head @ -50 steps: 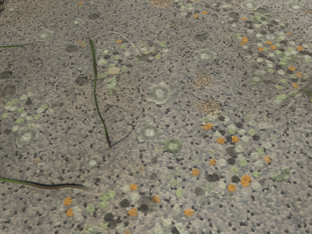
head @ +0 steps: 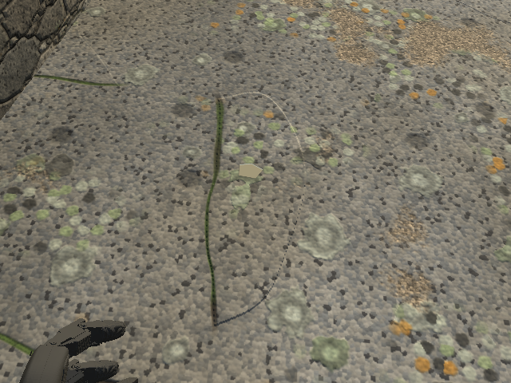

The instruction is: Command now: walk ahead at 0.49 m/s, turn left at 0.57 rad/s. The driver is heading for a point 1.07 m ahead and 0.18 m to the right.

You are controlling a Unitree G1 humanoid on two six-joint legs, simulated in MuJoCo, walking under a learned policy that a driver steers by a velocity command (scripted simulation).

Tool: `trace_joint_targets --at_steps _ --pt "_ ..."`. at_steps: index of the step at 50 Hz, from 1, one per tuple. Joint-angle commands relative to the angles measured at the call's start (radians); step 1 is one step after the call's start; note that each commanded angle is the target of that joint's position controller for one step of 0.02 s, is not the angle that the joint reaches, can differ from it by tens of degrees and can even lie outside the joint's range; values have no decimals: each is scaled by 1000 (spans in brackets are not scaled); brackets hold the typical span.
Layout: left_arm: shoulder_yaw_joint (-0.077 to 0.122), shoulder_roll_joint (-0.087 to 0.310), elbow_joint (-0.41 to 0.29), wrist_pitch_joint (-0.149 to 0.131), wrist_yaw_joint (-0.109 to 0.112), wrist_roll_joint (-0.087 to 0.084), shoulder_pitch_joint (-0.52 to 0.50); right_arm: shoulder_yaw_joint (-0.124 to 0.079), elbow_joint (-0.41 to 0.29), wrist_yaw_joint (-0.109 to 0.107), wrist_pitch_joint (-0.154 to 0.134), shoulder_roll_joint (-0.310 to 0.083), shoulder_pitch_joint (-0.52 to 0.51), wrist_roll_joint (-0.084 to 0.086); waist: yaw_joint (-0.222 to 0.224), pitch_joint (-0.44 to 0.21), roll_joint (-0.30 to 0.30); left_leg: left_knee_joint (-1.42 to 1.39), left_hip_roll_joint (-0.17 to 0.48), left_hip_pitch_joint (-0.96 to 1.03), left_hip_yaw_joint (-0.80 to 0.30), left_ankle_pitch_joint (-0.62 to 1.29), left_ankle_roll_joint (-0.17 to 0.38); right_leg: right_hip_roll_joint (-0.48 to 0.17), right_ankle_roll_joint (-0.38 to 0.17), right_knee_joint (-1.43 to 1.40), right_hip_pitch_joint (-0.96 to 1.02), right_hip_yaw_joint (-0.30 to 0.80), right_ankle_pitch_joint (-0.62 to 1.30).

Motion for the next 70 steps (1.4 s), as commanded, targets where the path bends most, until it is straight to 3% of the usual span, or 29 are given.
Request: trace_joint_targets --at_steps 1,2,3,4,5,6,7,10,17,22,25,26,27,28,29,32,39,46,48,50,51,52,53,54,55,56,59,65,70 --pt "54 141 -64 -24 5 -5 2 -55 -48 -9 1 -172 -22 -3 72 -19 182 28 251 -55 -187 509 93 9 -44 -20 165 -11 -85" --pt "70 165 -37 -26 12 -3 108 -48 -52 -5 5 -153 -35 -10 126 -90 178 146 210 -51 -151 631 71 16 -73 -53 306 -45 -73" --pt "81 193 -19 -26 18 12 245 -30 -68 0 7 -111 -40 -22 190 -232 155 358 158 -141 -118 579 42 -70 -127 -11 563 16 -83" --pt "99 269 0 -20 23 31 374 -1 -83 1 1 -17 79 -26 168 -406 -70 719 25 -450 -30 211 -25 -302 -261 -5 942 384 -206" --pt "94 234 38 -14 7 12 410 7 -69 4 -9 -27 164 4 142 -462 -291 931 -18 -651 -18 -208 -51 -413 -345 -161 1023 750 -415" --pt "74 152 25 -10 9 -6 349 -15 -58 6 -12 -121 82 19 159 -293 -150 1002 46 -728 -33 -143 -53 -379 -306 -200 894 659 -532" --pt "64 119 22 -2 13 -3 299 -19 -81 8 -14 -146 -41 9 168 -173 -52 985 82 -724 12 -67 -50 -327 -276 -209 746 500 -475" --pt "47 94 36 3 14 14 234 -14 -115 17 -29 -101 -140 -25 98 -43 -29 829 157 -638 64 31 -43 -224 -274 -274 476 307 -181" --pt "69 173 72 17 33 -22 280 26 -152 37 -59 -23 -304 -38 124 -14 -29 348 127 -500 138 273 -96 -155 -275 -325 343 151 -63" --pt "74 187 101 39 40 -33 368 6 -179 47 -75 -74 -394 -20 138 -21 -39 179 90 -379 114 358 -88 -183 -221 -248 389 226 -165" --pt "60 140 98 48 42 -22 366 -28 -144 34 -80 -124 -245 -24 43 -87 -37 104 111 -111 123 292 -31 -115 -157 -57 335 210 -152" --pt "35 73 73 45 39 -4 354 -47 -131 23 -78 -185 -94 -41 -28 -212 65 104 280 107 -37 230 32 -48 -115 223 219 142 -282" --pt "14 3 39 32 42 -21 461 -66 -110 24 -59 -264 -23 -52 11 -326 339 22 499 335 -420 58 170 59 -62 536 -69 20 -630" --pt "33 95 47 33 47 -47 456 -56 -95 31 -55 -195 -23 -40 2 -275 304 -48 504 288 -554 -157 197 4 -50 696 -200 52 -629" --pt "51 147 44 39 48 -50 379 -38 -98 31 -56 -128 -65 -33 -6 -160 214 -59 460 196 -414 -145 161 -34 -49 745 -232 59 -538" --pt "56 114 29 61 42 -28 309 -16 -88 34 -60 -53 -187 -47 58 -34 173 -123 349 -34 -114 162 118 -104 -33 676 -145 39 -380" --pt "34 40 -32 79 15 -19 192 -46 -28 24 -76 -117 -190 -37 62 3 110 -201 332 -83 163 417 129 -120 -14 399 -108 -1 -141" --pt "33 59 -115 77 -22 -20 7 -68 30 19 -47 -186 -119 -7 22 47 93 -147 362 35 304 521 75 -80 -86 153 -49 -95 -123" --pt "50 92 -123 83 -24 -15 43 -77 32 15 -33 -217 -118 0 62 -4 121 -13 359 71 345 839 53 -20 -128 137 59 -153 -224" --pt "103 179 -58 94 -9 -19 306 -70 26 8 -21 -207 -122 4 208 -154 101 356 305 -48 401 972 4 68 -194 70 447 -181 -195" --pt "132 266 -29 106 14 -28 445 -42 4 8 -26 -137 -87 -35 240 -244 -60 686 249 -324 402 488 -44 -95 -260 61 749 78 -160" --pt "130 348 -60 90 12 -27 388 -4 -56 20 -53 -32 -17 -55 122 -369 -243 981 45 -696 234 -251 -92 -317 -449 -99 980 682 -428" --pt "106 250 -73 73 3 -24 403 -24 -63 31 -81 -140 -147 -15 210 -377 -93 1046 81 -793 81 -207 -77 -331 -422 -204 964 724 -506" --pt "92 208 -59 59 2 -18 367 -29 -89 35 -95 -161 -212 11 198 -227 -65 1004 117 -847 97 -101 -57 -302 -381 -216 849 582 -432" --pt "84 185 -62 53 3 -18 311 -25 -78 26 -101 -147 -215 -6 153 -153 18 924 160 -797 99 -19 -54 -256 -349 -211 707 469 -316" --pt "77 162 -71 52 6 -13 253 -29 -70 20 -101 -148 -208 -32 113 -111 26 843 185 -729 97 32 -63 -218 -329 -216 588 384 -194" --pt "56 112 -61 39 17 6 207 -23 -25 28 -66 -114 -133 -36 64 -108 -7 765 217 -605 125 116 -94 -189 -327 -268 447 235 47" --pt "51 133 17 25 34 8 268 -2 -46 38 -52 -61 -275 -23 124 -21 -9 449 206 -641 151 467 -101 -136 -255 -335 425 23 60" --pt "57 156 83 25 35 6 327 7 -87 66 -59 -48 -394 -5 179 45 9 265 163 -674 151 535 -59 -199 -238 -359 552 -25 -3"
